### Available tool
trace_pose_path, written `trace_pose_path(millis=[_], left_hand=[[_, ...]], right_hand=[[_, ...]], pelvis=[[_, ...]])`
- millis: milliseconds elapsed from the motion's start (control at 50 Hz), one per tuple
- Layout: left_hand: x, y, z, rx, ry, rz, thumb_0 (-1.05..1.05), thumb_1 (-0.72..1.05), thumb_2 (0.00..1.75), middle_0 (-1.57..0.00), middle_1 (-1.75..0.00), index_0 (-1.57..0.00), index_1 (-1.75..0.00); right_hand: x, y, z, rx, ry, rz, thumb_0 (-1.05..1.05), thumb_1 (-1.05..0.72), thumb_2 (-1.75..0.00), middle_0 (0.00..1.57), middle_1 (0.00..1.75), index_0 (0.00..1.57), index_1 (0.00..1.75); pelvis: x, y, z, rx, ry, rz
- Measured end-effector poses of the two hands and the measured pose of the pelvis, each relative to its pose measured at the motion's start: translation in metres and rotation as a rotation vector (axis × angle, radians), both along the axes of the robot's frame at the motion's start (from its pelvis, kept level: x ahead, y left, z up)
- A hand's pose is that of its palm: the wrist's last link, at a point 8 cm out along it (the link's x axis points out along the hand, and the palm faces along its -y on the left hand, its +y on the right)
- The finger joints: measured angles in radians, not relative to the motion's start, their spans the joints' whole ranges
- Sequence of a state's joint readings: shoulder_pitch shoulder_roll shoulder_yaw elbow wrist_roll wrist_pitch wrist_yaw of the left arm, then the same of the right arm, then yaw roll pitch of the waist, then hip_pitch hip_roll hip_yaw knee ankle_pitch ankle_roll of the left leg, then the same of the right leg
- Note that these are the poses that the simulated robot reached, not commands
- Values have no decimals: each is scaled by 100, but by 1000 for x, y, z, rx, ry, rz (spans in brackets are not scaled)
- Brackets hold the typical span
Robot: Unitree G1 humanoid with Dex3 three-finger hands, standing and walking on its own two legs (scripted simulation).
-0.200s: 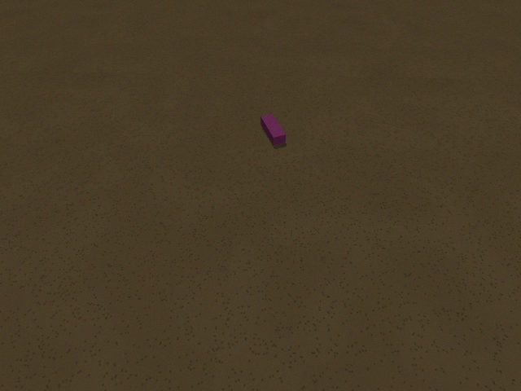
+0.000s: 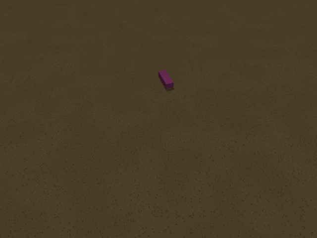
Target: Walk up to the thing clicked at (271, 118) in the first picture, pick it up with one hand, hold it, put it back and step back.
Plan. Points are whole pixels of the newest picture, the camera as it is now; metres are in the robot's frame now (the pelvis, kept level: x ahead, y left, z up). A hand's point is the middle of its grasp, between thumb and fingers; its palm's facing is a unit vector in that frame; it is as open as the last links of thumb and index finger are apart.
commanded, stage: stand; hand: left
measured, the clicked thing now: (165, 79) +1.62 -0.04 -0.75
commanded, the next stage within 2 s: walk up in 0.92 s
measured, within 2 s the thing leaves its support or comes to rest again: neither
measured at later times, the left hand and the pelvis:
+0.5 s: hand out of the picture +0.07 +0.25 -0.16, palm faces -0.02 -0.94 -0.34, open 7.4 cm; pelvis +0.01 +0.00 +0.00, yaw +0 degrees
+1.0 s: hand out of the picture +0.08 +0.26 -0.15, palm faces -0.07 -0.94 -0.34, open 7.4 cm; pelvis +0.01 +0.01 +0.00, yaw -4 degrees
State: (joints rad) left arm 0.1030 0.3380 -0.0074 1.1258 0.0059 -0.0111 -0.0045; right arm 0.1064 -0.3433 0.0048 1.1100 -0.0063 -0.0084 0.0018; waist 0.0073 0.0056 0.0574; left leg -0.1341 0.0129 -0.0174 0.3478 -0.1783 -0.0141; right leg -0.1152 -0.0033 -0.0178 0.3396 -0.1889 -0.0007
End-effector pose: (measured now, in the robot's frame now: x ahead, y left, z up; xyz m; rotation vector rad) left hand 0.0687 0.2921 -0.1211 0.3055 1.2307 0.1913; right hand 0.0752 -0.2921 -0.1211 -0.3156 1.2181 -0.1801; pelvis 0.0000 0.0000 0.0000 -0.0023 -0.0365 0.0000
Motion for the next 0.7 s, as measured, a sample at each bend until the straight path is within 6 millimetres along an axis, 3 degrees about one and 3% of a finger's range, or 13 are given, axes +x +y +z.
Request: trace_pose_path(millis=[220, 700], left_hand=[[7, 3, 1, 4, -10, -2, 0, 91, 90, -20, -30, -20, -30], [0, 4, 0, 7, 25, 14, 0, 91, 90, -20, -30, -20, -30]], right_hand=[[1, 1, 1, -4, 3, -2, 1, -90, -90, 21, 30, 20, 30], [8, 2, 0, -2, 16, 3, 1, -90, -90, 21, 30, 20, 30]], pelvis=[[3, 2, 1, 0, 0, 2], [9, 2, 1, 1, 7, 6]])
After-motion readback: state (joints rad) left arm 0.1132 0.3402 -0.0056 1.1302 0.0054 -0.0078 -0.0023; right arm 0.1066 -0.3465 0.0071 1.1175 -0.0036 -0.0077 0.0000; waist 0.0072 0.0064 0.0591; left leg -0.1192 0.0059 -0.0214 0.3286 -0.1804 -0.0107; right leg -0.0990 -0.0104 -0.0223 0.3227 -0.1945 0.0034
